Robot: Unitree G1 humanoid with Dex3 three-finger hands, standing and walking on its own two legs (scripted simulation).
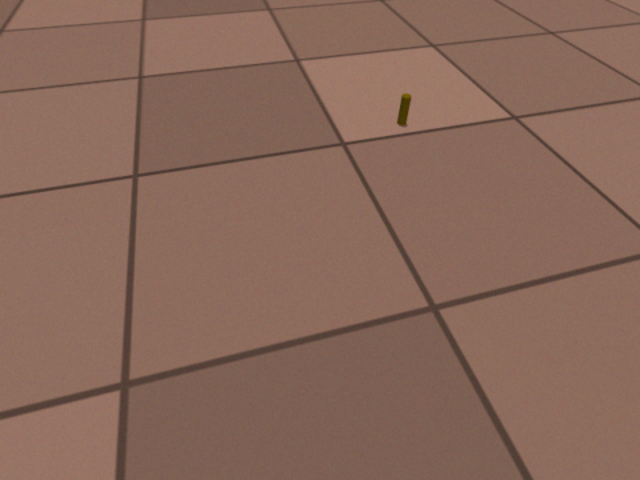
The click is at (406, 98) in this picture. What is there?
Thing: slim round
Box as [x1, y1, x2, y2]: [397, 94, 410, 124]
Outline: 409,94 402,95 397,121 399,124 405,123 410,100
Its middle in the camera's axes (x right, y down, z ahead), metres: +0.48 -0.73 +2.26
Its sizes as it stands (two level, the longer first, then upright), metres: 0.051 0.051 0.170
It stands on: the floor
